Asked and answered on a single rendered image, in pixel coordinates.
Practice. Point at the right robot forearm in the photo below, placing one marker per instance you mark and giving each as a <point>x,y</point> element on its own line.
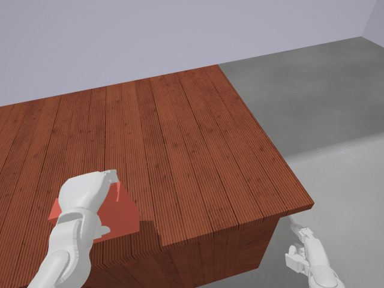
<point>321,276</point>

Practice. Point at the left robot hand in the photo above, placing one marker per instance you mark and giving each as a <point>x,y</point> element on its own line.
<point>88,191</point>

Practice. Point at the right robot hand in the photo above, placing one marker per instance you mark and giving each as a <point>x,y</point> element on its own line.
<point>300,258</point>

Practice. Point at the left robot forearm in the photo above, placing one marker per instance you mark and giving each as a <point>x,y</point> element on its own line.
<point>67,264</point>

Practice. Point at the table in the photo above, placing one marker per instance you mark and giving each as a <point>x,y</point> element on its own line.
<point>208,182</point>

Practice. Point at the sponge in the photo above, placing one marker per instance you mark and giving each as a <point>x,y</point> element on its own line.
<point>118,212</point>

